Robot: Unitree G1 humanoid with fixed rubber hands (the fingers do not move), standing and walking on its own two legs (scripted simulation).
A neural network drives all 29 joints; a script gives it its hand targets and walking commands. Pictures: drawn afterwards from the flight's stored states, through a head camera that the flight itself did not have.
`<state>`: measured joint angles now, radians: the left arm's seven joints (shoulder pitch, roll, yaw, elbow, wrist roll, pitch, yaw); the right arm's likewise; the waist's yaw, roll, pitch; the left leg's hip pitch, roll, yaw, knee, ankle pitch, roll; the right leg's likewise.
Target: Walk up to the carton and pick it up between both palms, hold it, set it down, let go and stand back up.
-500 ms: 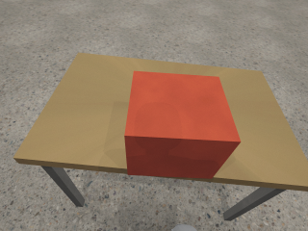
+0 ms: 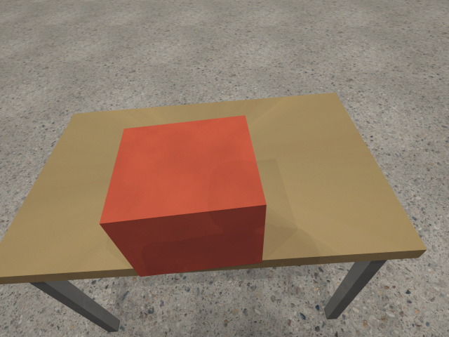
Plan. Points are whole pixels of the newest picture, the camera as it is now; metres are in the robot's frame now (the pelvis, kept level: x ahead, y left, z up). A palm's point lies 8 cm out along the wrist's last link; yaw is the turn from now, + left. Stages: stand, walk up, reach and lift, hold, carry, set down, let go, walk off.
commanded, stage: walk up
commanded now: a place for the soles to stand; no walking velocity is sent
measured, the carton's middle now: (192, 195) +0.41 +0.08 +0.00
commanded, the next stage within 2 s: none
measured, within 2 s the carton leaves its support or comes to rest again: neither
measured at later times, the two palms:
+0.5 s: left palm out of the picture +0.05 +0.28 -0.14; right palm out of the picture +0.03 -0.18 -0.14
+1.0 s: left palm out of the picture +0.02 +0.27 -0.14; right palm out of the picture +0.04 -0.20 -0.14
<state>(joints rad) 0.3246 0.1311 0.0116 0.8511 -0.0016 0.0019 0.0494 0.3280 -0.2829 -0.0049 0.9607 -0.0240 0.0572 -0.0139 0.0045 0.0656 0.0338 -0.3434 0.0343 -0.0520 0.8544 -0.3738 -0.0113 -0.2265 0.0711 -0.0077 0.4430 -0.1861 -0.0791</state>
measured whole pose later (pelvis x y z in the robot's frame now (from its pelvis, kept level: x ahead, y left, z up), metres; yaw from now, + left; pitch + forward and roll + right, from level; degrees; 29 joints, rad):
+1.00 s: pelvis +0.02 +0.03 +0.00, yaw +7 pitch -2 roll +0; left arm 0.20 0.20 -0.05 1.14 0.00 -0.01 0.03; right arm 0.30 -0.21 0.05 1.11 0.00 -0.03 -0.03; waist -0.01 0.01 0.03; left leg -0.15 -0.04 -0.07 0.41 -0.23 0.02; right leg -0.16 0.01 -0.11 0.39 -0.21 -0.04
